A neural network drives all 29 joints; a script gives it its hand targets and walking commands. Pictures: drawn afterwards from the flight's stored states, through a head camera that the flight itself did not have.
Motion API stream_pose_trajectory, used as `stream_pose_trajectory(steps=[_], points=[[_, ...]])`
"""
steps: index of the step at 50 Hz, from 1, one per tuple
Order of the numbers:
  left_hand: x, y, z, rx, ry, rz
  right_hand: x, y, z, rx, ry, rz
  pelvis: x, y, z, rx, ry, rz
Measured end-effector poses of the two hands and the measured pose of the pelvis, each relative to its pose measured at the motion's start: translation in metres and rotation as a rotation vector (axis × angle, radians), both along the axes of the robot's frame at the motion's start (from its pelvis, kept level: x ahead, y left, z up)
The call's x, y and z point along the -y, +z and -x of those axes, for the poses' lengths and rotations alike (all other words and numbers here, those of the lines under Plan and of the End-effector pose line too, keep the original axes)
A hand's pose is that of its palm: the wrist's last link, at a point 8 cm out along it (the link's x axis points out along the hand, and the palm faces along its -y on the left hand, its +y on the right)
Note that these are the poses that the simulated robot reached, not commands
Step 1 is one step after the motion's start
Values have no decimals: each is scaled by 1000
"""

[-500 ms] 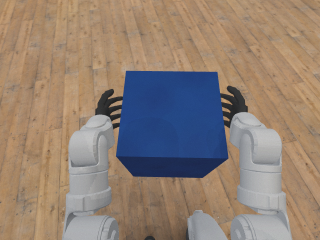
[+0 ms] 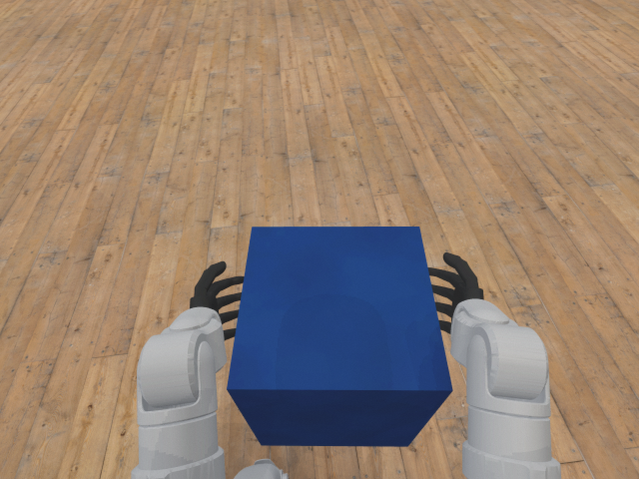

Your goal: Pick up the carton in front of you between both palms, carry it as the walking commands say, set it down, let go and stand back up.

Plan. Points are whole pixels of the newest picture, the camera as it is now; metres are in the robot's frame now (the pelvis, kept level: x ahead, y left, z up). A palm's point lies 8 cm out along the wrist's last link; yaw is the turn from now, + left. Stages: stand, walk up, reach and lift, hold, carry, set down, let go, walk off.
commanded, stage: carry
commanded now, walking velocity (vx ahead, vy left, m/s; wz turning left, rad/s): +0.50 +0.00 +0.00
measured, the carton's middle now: (334, 343) +0.29 +0.00 -0.01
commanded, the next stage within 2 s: none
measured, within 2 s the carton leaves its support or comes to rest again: neither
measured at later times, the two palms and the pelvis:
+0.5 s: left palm (233, 167) +0.55 +0.16 +0.08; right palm (421, 161) +0.54 -0.14 +0.09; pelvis +0.29 +0.02 +0.00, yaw -2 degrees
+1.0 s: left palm (266, 77) +0.85 +0.14 +0.08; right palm (408, 69) +0.85 -0.16 +0.08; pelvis +0.58 -0.01 -0.01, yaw +0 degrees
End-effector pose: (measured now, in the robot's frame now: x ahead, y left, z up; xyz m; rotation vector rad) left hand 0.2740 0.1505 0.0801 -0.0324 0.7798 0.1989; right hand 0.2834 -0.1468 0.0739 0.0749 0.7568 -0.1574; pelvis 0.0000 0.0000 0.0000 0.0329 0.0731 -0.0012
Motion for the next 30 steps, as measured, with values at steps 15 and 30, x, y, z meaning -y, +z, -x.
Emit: stream_pose_trajectory(steps=[15,30], points=[[-24,-23,-168,-21,-83,17,-25,-11,-149,-26,-38,77,-38,-12,-176,11,-42,32],[9,3,-344,89,-59,-6,9,9,-332,85,-21,48,0,-19,-358,21,-18,25]])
